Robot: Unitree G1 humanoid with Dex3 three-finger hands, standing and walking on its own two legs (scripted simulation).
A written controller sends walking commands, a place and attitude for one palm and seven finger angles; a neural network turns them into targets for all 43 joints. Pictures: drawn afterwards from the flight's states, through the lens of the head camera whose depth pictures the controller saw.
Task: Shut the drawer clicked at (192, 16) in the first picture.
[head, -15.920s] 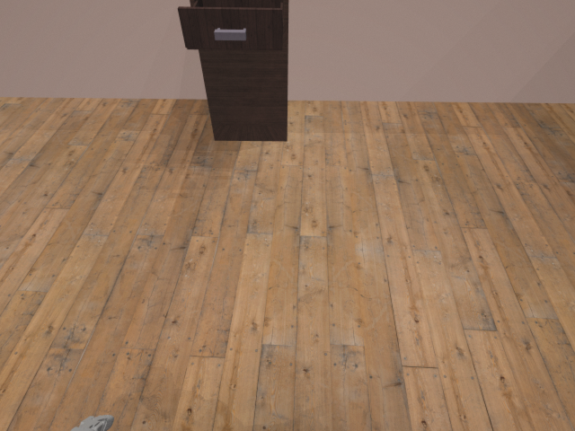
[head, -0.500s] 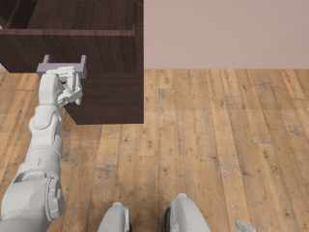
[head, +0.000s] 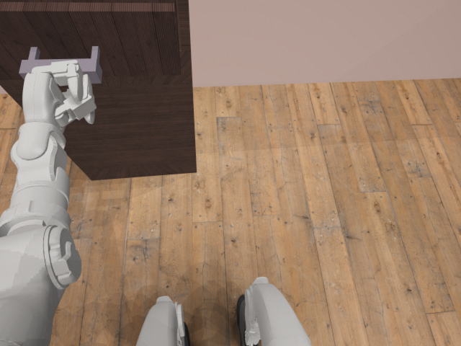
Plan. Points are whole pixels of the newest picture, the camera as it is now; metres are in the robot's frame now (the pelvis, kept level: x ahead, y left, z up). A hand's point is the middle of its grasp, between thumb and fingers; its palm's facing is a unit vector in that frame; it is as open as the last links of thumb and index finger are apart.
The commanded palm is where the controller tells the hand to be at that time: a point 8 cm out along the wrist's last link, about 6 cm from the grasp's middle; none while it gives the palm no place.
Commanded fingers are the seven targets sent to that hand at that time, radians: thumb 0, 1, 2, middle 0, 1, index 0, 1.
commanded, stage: push the drawer shut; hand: left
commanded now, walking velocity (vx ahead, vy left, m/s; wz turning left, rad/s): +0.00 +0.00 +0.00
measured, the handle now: (64, 62) +0.59 +0.23 +0.06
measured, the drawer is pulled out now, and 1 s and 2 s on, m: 0.07 0.00 0.00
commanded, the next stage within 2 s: pull the fist back off the drawer in 1.00 s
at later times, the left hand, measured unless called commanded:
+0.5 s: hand (92, 66) +0.58 +0.18 +0.06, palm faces +0.01 -1.00 -0.03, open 3.1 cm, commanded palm +0.57 +0.22 +0.06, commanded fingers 0.00 0.90 0.90 -1.40 -1.60 -1.40 -1.60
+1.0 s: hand (78, 58) +0.60 +0.21 +0.06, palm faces +0.01 -1.00 -0.04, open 3.4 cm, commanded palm +0.63 +0.21 +0.06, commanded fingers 0.00 0.90 0.90 -1.40 -1.60 -1.40 -1.60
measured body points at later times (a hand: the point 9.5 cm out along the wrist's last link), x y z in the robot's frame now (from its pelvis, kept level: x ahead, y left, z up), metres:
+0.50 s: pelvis +0.00 +0.01 -0.01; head +0.19 +0.03 +0.39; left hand +0.57 +0.24 +0.06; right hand -0.03 -0.25 -0.11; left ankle +0.00 +0.11 -0.64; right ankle +0.05 -0.13 -0.64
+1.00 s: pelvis -0.02 +0.01 -0.03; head +0.20 +0.06 +0.36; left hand +0.59 +0.26 +0.06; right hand -0.07 -0.24 -0.11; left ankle +0.00 +0.11 -0.64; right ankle +0.05 -0.13 -0.64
